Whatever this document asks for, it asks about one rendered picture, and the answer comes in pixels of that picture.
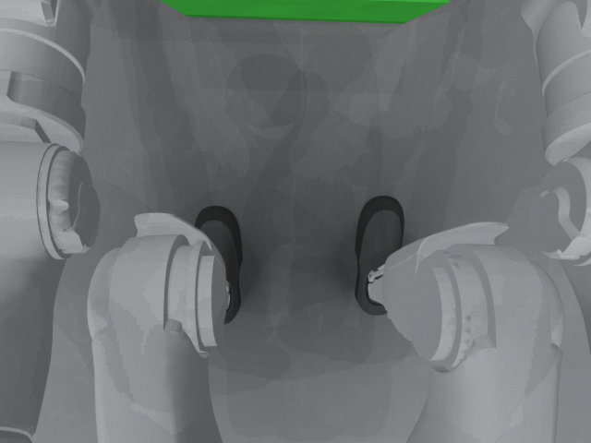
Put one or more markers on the right robot foot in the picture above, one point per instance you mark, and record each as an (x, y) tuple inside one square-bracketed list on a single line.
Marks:
[(379, 233)]

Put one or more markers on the carton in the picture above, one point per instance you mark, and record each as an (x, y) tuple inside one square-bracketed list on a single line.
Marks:
[(361, 11)]

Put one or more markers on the left robot forearm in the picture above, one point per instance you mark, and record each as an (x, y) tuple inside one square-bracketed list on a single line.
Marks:
[(44, 49)]

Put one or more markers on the right robot forearm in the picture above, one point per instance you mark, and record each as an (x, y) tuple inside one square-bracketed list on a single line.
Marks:
[(561, 32)]

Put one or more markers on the right robot thigh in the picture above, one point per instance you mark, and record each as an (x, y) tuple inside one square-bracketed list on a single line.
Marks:
[(480, 311)]

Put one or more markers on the robot right upper arm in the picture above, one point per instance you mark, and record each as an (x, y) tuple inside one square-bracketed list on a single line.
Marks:
[(560, 224)]

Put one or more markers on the robot left upper arm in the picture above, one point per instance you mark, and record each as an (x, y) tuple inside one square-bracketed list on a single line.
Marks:
[(49, 210)]

